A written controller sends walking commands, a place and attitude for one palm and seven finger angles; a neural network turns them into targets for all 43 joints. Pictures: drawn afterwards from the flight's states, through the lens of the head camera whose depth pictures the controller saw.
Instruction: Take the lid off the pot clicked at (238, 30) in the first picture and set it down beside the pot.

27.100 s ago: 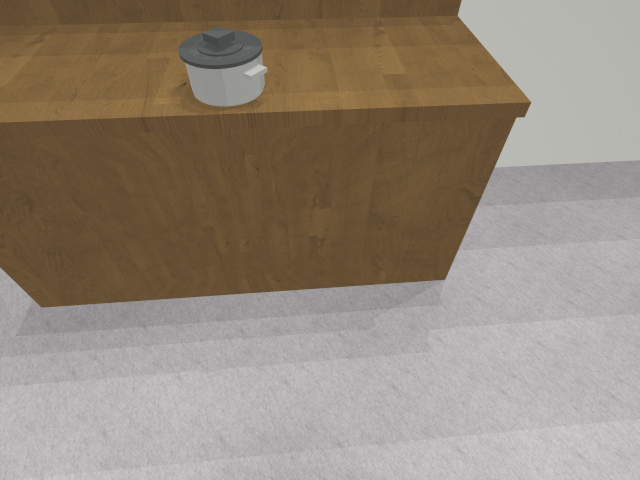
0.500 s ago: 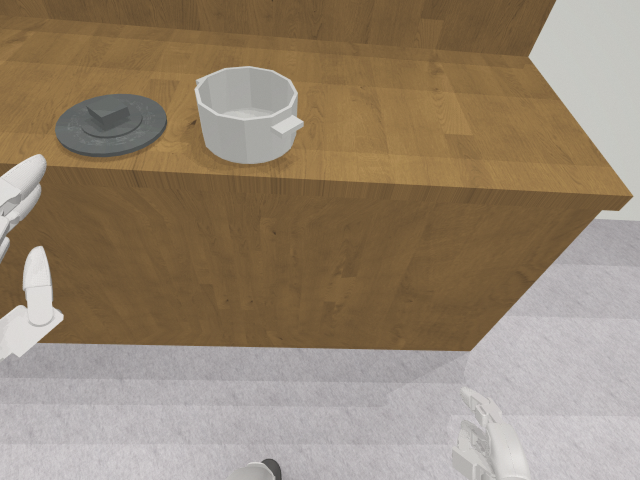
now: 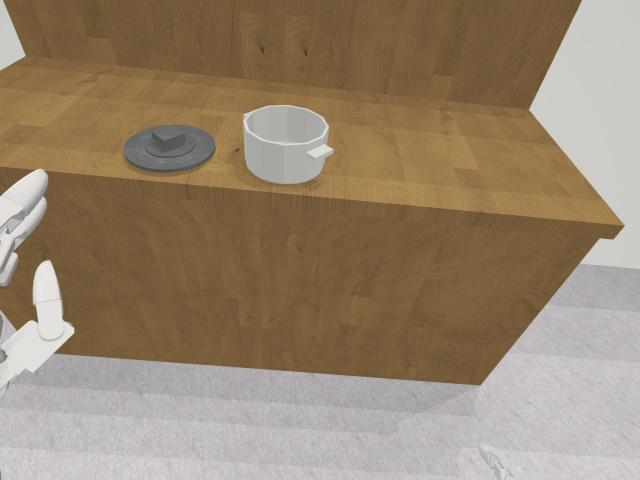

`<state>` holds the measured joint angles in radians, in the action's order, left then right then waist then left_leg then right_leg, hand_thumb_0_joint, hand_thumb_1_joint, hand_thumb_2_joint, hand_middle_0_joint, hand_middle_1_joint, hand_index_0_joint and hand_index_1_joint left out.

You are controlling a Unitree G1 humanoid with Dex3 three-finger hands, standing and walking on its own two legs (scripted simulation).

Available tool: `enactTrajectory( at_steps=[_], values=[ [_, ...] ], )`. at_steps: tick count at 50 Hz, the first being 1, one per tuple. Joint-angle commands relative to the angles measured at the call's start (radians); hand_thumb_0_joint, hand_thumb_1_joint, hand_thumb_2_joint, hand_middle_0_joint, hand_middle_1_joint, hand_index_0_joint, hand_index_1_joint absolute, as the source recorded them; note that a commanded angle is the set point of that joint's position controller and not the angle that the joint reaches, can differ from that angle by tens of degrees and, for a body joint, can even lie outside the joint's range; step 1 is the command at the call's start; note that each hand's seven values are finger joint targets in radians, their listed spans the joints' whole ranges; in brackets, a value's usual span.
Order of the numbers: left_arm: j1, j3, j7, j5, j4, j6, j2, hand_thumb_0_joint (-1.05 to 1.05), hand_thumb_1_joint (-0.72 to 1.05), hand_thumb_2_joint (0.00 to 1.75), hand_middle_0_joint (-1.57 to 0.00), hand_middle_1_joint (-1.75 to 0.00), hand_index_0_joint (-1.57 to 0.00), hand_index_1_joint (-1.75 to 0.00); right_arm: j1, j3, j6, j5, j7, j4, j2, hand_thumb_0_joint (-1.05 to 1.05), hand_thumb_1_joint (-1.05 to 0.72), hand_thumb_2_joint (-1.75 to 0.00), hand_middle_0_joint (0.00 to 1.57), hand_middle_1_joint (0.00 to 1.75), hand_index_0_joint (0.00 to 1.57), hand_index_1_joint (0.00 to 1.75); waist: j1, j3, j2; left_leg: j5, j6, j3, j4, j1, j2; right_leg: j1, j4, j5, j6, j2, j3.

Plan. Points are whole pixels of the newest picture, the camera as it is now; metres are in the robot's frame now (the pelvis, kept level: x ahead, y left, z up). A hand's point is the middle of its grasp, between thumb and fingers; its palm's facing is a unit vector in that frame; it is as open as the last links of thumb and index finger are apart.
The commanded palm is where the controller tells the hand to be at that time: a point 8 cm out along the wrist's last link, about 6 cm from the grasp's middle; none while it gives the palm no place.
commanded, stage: stop stepping back and stand still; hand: left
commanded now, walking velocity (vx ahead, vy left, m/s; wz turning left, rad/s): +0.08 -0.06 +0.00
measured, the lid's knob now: (168, 136) +0.74 +0.38 +0.05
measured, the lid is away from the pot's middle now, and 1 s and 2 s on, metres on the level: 0.25 0.25 0.25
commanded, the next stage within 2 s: let the arm hang, fingers relaxed in 1.22 s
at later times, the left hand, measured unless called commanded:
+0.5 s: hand out of the picture +0.09 +0.17 -0.18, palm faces +0.10 -0.99 -0.13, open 7.1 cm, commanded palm none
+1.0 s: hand out of the picture +0.05 +0.17 -0.17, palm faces +0.07 -0.98 -0.20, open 7.3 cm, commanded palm none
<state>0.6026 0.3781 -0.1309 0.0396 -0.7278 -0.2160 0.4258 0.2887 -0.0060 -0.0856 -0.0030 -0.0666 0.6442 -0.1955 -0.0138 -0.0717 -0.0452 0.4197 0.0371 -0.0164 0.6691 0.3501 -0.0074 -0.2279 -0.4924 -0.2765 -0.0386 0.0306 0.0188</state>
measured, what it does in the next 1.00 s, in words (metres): steps on the spot: right foot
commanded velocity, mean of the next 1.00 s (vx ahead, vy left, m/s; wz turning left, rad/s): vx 0.00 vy -0.02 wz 0.00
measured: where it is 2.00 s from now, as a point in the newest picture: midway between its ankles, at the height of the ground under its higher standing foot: outside the picture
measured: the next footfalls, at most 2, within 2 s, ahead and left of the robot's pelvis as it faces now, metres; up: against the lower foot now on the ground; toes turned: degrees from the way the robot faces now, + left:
right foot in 0.14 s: +0.04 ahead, -0.09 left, +0.00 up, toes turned +1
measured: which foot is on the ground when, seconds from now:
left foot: down 0.00-1.00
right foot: down 0.00-0.04, up 0.06-0.12, down 0.14-1.00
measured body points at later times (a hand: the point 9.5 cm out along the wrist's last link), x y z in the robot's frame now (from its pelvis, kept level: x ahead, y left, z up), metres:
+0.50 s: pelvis +0.02 +0.00 -0.01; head +0.04 +0.04 +0.44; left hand +0.08 +0.22 -0.17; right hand +0.09 -0.24 -0.13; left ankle +0.04 +0.11 -0.74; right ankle +0.00 -0.09 -0.74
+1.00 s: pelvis +0.05 +0.00 +0.00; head +0.07 -0.01 +0.45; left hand +0.05 +0.22 -0.16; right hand +0.04 -0.21 -0.16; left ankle +0.04 +0.11 -0.74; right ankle +0.00 -0.09 -0.74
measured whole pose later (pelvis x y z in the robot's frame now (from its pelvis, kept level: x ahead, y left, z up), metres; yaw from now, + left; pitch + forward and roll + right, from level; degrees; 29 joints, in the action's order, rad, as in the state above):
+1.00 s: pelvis +0.05 +0.00 +0.00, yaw +2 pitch -1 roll +0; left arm 0.25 0.00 -0.05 0.00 1.11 0.02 0.13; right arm 0.30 0.01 0.01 0.00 -0.05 1.10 -0.12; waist 0.01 0.05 0.02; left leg 0.26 0.02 -0.05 0.49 0.21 -0.02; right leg -0.11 -0.43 -0.31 -0.04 0.04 0.03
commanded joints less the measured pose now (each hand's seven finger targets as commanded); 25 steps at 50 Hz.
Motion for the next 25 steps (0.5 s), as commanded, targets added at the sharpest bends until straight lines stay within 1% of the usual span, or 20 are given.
enactTrajectory(
  at_steps=[1, 2, 3, 4, 5, 7, 8, 9, 10, 11, 12, 13, 15, 16, 18, 20, 21, 23, 24, 25],
  values=[
    [-0.241, 0.135, -0.045, 0.016, -0.128, -0.055, 0.152, 0.00, 0.90, 0.90, -0.20, -0.30, -0.20, -0.30, -0.160, 0.045, -0.070, -0.014, -0.028, -0.187, -0.142, 0.00, -0.90, -0.90, 0.20, 0.30, 0.20, 0.30, 0.039, 0.094, 0.296, 0.185, 0.087, -0.327, -0.415, -0.094, 0.227, -0.162, -0.148, -0.182, 0.031, 0.003, 0.015],
    [-0.237, 0.150, -0.040, 0.017, -0.094, -0.046, 0.159, 0.00, 0.90, 0.90, -0.20, -0.30, -0.20, -0.30, -0.159, 0.046, -0.072, -0.020, -0.024, -0.185, -0.122, 0.00, -0.90, -0.90, 0.20, 0.30, 0.20, 0.30, 0.036, 0.076, 0.252, 0.345, 0.100, -0.385, -0.468, 0.024, 0.248, -0.086, -0.208, -0.196, 0.041, 0.019, 0.005],
    [-0.208, 0.147, -0.034, 0.015, -0.080, -0.033, 0.150, 0.00, 0.90, 0.90, -0.20, -0.30, -0.20, -0.30, -0.160, 0.043, -0.074, -0.022, -0.020, -0.187, -0.125, 0.00, -0.90, -0.90, 0.20, 0.30, 0.20, 0.30, 0.038, 0.091, 0.256, 0.426, 0.099, -0.395, -0.510, 0.098, 0.241, -0.045, -0.210, -0.185, 0.038, 0.022, -0.001],
    [-0.180, 0.146, -0.027, 0.011, -0.076, -0.024, 0.146, 0.00, 0.90, 0.90, -0.20, -0.30, -0.20, -0.30, -0.163, 0.043, -0.075, -0.018, -0.014, -0.191, -0.120, 0.00, -0.90, -0.90, 0.20, 0.30, 0.20, 0.30, 0.036, 0.112, 0.260, 0.420, 0.101, -0.384, -0.516, 0.137, 0.234, -0.013, -0.183, -0.152, 0.036, 0.018, -0.001],
    [-0.162, 0.157, -0.020, 0.006, -0.100, -0.026, 0.158, 0.00, 0.90, 0.90, -0.20, -0.30, -0.20, -0.30, -0.167, 0.041, -0.083, -0.014, -0.009, -0.197, -0.116, 0.00, -0.90, -0.90, 0.20, 0.30, 0.20, 0.30, 0.030, 0.097, 0.264, 0.359, 0.092, -0.355, -0.506, 0.122, 0.214, 0.019, -0.116, -0.133, 0.035, 0.011, 0.002],
    [-0.102, 0.141, -0.014, 0.002, -0.130, -0.031, 0.149, 0.00, 0.90, 0.90, -0.20, -0.30, -0.20, -0.30, -0.173, 0.036, -0.083, -0.005, -0.003, -0.195, -0.116, 0.00, -0.90, -0.90, 0.20, 0.30, 0.20, 0.30, 0.025, 0.082, 0.172, 0.201, 0.064, -0.261, -0.432, 0.108, 0.170, 0.101, 0.040, -0.061, 0.034, -0.005, -0.015],
    [-0.097, 0.144, -0.014, 0.003, -0.151, -0.036, 0.156, 0.00, 0.90, 0.90, -0.20, -0.30, -0.20, -0.30, -0.174, 0.037, -0.082, -0.002, -0.002, -0.195, -0.116, 0.00, -0.90, -0.90, 0.20, 0.30, 0.20, 0.30, 0.026, 0.066, 0.118, 0.103, 0.049, -0.213, -0.379, 0.082, 0.140, 0.117, 0.100, -0.024, 0.026, -0.026, -0.043],
    [-0.079, 0.153, -0.015, 0.004, -0.148, -0.041, 0.160, 0.00, 0.90, 0.90, -0.20, -0.30, -0.20, -0.30, -0.172, 0.041, -0.084, -0.001, 0.001, -0.187, -0.116, 0.00, -0.90, -0.90, 0.20, 0.30, 0.20, 0.30, 0.024, 0.050, 0.052, 0.025, 0.030, -0.153, -0.308, 0.056, 0.100, 0.106, 0.147, -0.034, 0.014, -0.058, -0.095],
    [-0.192, -0.304, 0.105, -0.069, 0.787, 0.093, -0.096, 0.00, 0.90, 0.90, -0.20, -0.30, -0.20, -0.30, -0.166, 0.118, -0.159, -0.021, 0.065, 0.073, -0.224, 0.00, -0.90, -0.90, 0.20, 0.30, 0.20, 0.30, 0.080, 0.055, -0.026, -0.240, -0.006, -0.092, -0.047, 0.036, 0.089, -0.056, 0.049, 0.201, -0.026, -0.173, -0.078],
    [-0.178, -0.248, 0.126, -0.093, 0.847, 0.174, -0.097, 0.00, 0.90, 0.90, -0.20, -0.30, -0.20, -0.30, -0.060, 0.123, -0.092, -0.003, 0.076, 0.125, -0.202, 0.00, -0.90, -0.90, 0.20, 0.30, 0.20, 0.30, 0.077, -0.001, -0.046, -0.281, -0.023, -0.077, -0.031, -0.057, 0.112, -0.116, 0.019, 0.163, -0.028, -0.204, -0.084],
    [-0.193, -0.270, 0.123, -0.080, 0.871, 0.197, -0.132, 0.00, 0.90, 0.90, -0.20, -0.30, -0.20, -0.30, -0.024, 0.100, -0.033, 0.000, 0.071, 0.096, -0.149, 0.00, -0.90, -0.90, 0.20, 0.30, 0.20, 0.30, 0.057, -0.032, -0.083, -0.358, -0.013, -0.091, -0.018, -0.030, 0.095, -0.082, -0.008, 0.170, -0.039, -0.161, -0.060],
    [-0.217, -0.278, 0.122, -0.078, 0.911, 0.203, -0.135, 0.00, 0.90, 0.90, -0.20, -0.30, -0.20, -0.30, -0.034, 0.087, -0.004, 0.001, 0.068, 0.081, -0.139, 0.00, -0.90, -0.90, 0.20, 0.30, 0.20, 0.30, 0.044, -0.049, -0.116, -0.378, -0.003, -0.100, 0.006, -0.011, 0.079, -0.060, -0.019, 0.155, -0.046, -0.156, -0.064],
    [-0.298, -0.290, 0.117, -0.079, 1.007, 0.216, -0.114, 0.00, 0.90, 0.90, -0.20, -0.30, -0.20, -0.30, -0.037, 0.079, 0.027, 0.015, 0.066, 0.073, -0.138, 0.00, -0.90, -0.90, 0.20, 0.30, 0.20, 0.30, 0.047, -0.025, -0.160, -0.368, 0.009, -0.102, 0.023, 0.005, 0.060, -0.059, -0.021, 0.123, -0.067, -0.166, -0.079],
    [-0.336, -0.295, 0.115, -0.074, 1.065, 0.223, -0.107, 0.00, 0.90, 0.90, -0.20, -0.30, -0.20, -0.30, -0.036, 0.079, 0.040, 0.023, 0.062, 0.079, -0.142, 0.00, -0.90, -0.90, 0.20, 0.30, 0.20, 0.30, 0.048, -0.001, -0.129, -0.364, 0.017, -0.105, 0.007, 0.003, 0.060, -0.064, -0.023, 0.119, -0.069, -0.168, -0.085],
    [-0.389, -0.305, 0.109, -0.067, 1.193, 0.236, -0.104, 0.00, 0.90, 0.90, -0.20, -0.30, -0.20, -0.30, -0.048, 0.070, 0.062, 0.035, 0.052, 0.096, -0.138, 0.00, -0.90, -0.90, 0.20, 0.30, 0.20, 0.30, 0.042, 0.058, -0.040, -0.383, 0.033, -0.149, -0.077, 0.009, 0.073, -0.055, -0.038, 0.105, -0.045, -0.126, -0.077],
    [-0.394, -0.314, 0.107, -0.060, 1.319, 0.240, -0.088, 0.00, 0.90, 0.90, -0.20, -0.30, -0.20, -0.30, -0.053, 0.057, 0.072, 0.036, 0.042, 0.120, -0.142, 0.00, -0.90, -0.90, 0.20, 0.30, 0.20, 0.30, 0.026, 0.092, 0.115, -0.418, 0.047, -0.210, -0.190, 0.027, 0.103, -0.001, -0.058, 0.080, -0.009, -0.074, -0.046],
    [-0.380, -0.318, 0.108, -0.055, 1.387, 0.236, -0.089, 0.00, 0.90, 0.90, -0.20, -0.30, -0.20, -0.30, -0.052, 0.054, 0.071, 0.034, 0.037, 0.141, -0.141, 0.00, -0.90, -0.90, 0.20, 0.30, 0.20, 0.30, 0.014, 0.082, 0.166, -0.435, 0.051, -0.221, -0.218, 0.025, 0.111, 0.040, -0.051, 0.080, 0.000, -0.062, -0.045],
    [-0.345, -0.327, 0.110, -0.048, 1.503, 0.227, -0.084, 0.00, 0.90, 0.90, -0.20, -0.30, -0.20, -0.30, -0.038, 0.048, 0.072, 0.024, 0.029, 0.185, -0.129, 0.00, -0.90, -0.90, 0.20, 0.30, 0.20, 0.30, 0.007, 0.055, 0.225, -0.428, 0.040, -0.189, -0.221, -0.004, 0.097, 0.096, -0.008, 0.105, -0.004, -0.072, -0.059],
    [-0.331, -0.330, 0.110, -0.046, 1.547, 0.223, -0.092, 0.00, 0.90, 0.90, -0.20, -0.30, -0.20, -0.30, -0.023, 0.046, 0.072, 0.021, 0.025, 0.206, -0.114, 0.00, -0.90, -0.90, 0.20, 0.30, 0.20, 0.30, 0.010, 0.037, 0.211, -0.407, 0.033, -0.169, -0.215, -0.025, 0.091, 0.113, 0.015, 0.120, -0.010, -0.079, -0.066],
    [-0.317, -0.318, 0.107, -0.051, 1.572, 0.221, -0.122, 0.00, 0.90, 0.90, -0.20, -0.30, -0.20, -0.30, -0.012, 0.052, 0.075, 0.022, 0.019, 0.219, -0.096, 0.00, -0.90, -0.90, 0.20, 0.30, 0.20, 0.30, 0.013, 0.036, 0.216, -0.387, 0.032, -0.163, -0.213, -0.045, 0.091, 0.109, 0.042, 0.134, -0.016, -0.085, -0.064]
  ],
)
